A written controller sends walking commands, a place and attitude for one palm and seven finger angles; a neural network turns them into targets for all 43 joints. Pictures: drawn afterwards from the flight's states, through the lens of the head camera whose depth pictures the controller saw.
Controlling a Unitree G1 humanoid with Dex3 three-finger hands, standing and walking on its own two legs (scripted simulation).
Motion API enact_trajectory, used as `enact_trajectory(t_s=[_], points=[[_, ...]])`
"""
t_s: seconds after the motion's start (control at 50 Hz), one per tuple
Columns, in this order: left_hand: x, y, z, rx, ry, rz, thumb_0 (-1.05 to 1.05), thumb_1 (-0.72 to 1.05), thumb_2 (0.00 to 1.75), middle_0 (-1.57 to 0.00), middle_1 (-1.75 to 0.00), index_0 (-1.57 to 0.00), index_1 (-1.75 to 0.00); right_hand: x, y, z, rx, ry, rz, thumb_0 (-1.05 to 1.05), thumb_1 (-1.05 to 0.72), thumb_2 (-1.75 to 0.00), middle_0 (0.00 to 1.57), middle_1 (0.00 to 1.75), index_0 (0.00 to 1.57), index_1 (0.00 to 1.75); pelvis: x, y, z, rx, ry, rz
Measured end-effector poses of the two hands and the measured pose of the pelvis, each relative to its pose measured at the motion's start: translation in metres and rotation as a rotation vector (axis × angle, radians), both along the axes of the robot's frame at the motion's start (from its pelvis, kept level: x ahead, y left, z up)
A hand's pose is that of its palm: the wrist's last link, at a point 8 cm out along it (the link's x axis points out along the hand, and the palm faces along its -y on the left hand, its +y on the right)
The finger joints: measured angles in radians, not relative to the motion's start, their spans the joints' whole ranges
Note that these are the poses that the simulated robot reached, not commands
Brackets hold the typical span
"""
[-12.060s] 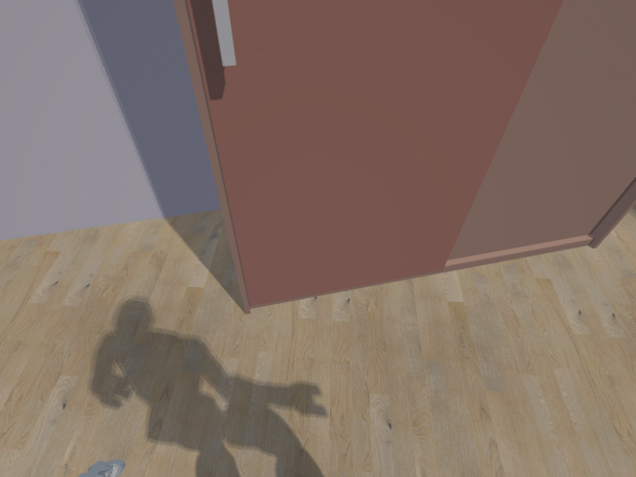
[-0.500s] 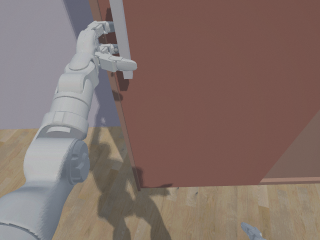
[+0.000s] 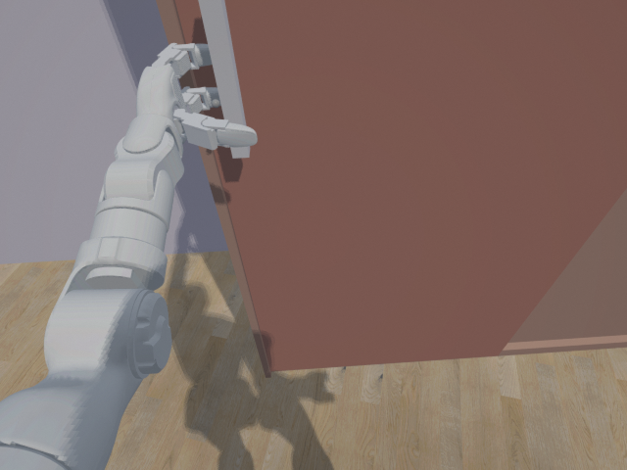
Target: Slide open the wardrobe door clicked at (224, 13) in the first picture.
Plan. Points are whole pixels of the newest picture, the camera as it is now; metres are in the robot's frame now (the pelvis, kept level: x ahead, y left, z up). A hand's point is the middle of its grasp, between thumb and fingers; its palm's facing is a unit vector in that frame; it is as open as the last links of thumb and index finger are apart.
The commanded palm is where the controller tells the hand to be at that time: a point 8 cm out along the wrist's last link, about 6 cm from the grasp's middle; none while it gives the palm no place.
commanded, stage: slide the fingers in behind the handle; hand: left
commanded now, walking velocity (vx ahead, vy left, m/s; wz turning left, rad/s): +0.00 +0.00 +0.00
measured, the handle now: (228, 68) +0.52 +0.11 +0.27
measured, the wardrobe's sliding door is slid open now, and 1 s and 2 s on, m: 0.00 0.00 0.00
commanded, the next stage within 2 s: grip the handle and tug to test in 1.50 s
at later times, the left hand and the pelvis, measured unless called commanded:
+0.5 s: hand (234, 105) +0.47 +0.10 +0.25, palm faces +0.04 -1.00 +0.01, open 14.0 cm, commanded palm +0.44 +0.15 +0.25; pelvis +0.00 +0.00 +0.00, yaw +1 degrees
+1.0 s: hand (245, 105) +0.47 +0.08 +0.25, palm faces +0.06 -1.00 +0.01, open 14.0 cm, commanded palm +0.45 +0.13 +0.25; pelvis +0.00 +0.00 +0.00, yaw +1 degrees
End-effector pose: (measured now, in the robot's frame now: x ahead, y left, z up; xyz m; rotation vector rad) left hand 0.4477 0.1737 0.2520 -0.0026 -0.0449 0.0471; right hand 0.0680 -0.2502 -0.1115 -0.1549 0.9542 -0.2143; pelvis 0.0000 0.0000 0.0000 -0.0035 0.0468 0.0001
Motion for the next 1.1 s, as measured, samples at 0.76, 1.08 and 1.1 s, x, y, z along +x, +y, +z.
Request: enact_trajectory(t_s=[0.76,1.08,1.1], points=[[-0.002,-0.025,-0.002,-0.014,0.039,0.005,-0.01,-0.50,0.30,-0.30,-1.20,-0.30,-1.20,0.019,0.006,0.000,0.006,0.002,0.025,0.01,-0.90,-0.90,0.20,0.30,0.20,0.30,0.003,-0.002,0.001,0.001,-0.012,0.006],[-0.002,-0.038,0.001,0.005,0.058,0.014,-0.01,-0.50,0.30,-0.30,-1.20,-0.30,-1.20,0.043,0.010,0.006,0.006,-0.059,0.070,0.01,-0.90,-0.90,0.20,0.30,0.20,0.30,0.000,-0.004,0.000,0.002,-0.008,0.023],[-0.002,-0.038,0.001,0.004,0.057,0.014,-0.01,-0.50,0.30,-0.30,-1.20,-0.30,-1.20,0.043,0.011,0.006,0.007,-0.059,0.073,0.01,-0.90,-0.90,0.20,0.30,0.20,0.30,0.000,-0.004,0.000,0.002,-0.008,0.024]])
